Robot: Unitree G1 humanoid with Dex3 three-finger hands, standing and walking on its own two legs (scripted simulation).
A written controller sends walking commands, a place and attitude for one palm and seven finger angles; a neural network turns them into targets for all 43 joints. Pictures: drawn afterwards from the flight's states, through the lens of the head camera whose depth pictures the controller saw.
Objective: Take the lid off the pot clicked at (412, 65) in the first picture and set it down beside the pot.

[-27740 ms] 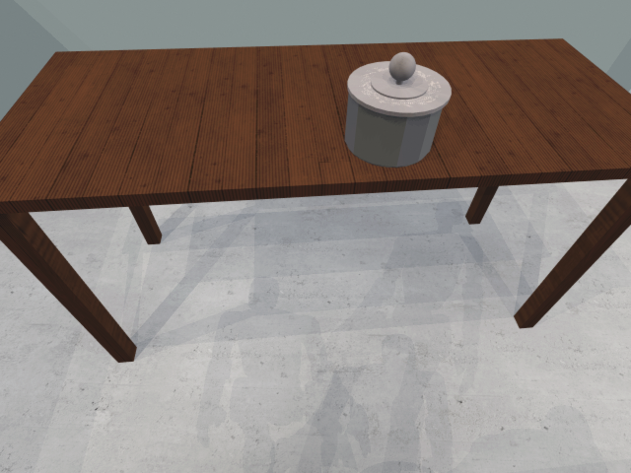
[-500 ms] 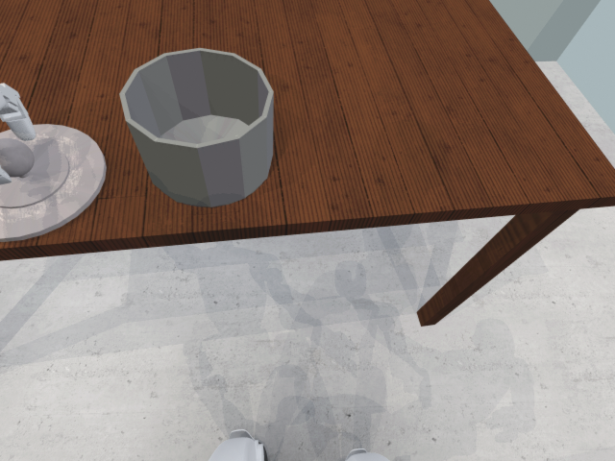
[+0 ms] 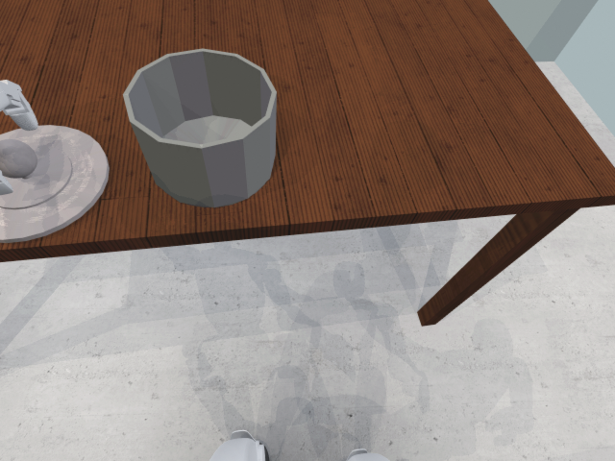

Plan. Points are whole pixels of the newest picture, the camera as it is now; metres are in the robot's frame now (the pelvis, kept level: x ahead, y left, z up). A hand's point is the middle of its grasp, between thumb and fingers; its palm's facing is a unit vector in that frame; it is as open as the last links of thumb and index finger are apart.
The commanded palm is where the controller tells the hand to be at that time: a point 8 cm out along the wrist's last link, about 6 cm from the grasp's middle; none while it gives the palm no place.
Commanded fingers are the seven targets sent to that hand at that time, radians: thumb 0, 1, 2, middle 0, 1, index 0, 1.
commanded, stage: raise the empty hand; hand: left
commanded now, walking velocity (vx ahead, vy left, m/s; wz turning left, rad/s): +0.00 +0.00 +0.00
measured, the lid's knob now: (13, 158) +0.49 +0.35 +0.08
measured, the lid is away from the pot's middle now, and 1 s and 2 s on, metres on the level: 0.24 0.24 0.24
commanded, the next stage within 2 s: draw the hand back to the body in 1.28 s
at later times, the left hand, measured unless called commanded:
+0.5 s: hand out of the picture +0.47 +0.35 +0.16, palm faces -0.35 -0.12 -0.93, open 11.0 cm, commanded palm +0.49 +0.34 +0.23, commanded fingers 0.00 -0.05 0.72 -0.38 -0.80 -0.38 -0.80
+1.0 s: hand out of the picture +0.47 +0.35 +0.21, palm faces -0.31 -0.13 -0.94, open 11.0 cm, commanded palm +0.49 +0.35 +0.28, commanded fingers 0.00 -0.05 0.72 -0.38 -0.80 -0.38 -0.80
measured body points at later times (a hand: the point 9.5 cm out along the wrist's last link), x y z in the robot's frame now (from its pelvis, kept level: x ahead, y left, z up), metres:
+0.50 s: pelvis +0.00 +0.01 +0.01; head +0.08 +0.03 +0.45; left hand +0.49 +0.35 +0.21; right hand +0.02 -0.27 -0.11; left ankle +0.04 +0.07 -0.71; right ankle -0.02 -0.17 -0.71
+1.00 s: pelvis +0.01 +0.01 +0.01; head +0.08 +0.03 +0.46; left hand +0.49 +0.36 +0.27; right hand +0.04 -0.27 -0.10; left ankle +0.04 +0.07 -0.71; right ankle -0.02 -0.17 -0.71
